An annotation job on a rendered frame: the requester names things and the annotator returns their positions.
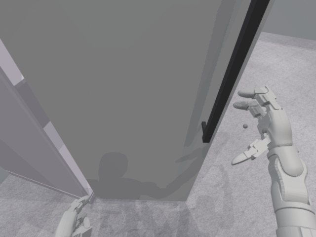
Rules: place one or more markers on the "robot left hand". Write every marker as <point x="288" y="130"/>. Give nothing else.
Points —
<point x="70" y="221"/>

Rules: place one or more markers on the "robot right hand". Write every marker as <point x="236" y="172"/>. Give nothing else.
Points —
<point x="271" y="117"/>

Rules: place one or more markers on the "right robot forearm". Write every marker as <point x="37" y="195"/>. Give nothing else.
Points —
<point x="294" y="211"/>

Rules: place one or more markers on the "handle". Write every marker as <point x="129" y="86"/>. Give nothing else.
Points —
<point x="249" y="28"/>

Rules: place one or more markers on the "fridge door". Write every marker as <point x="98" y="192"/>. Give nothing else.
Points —
<point x="127" y="83"/>

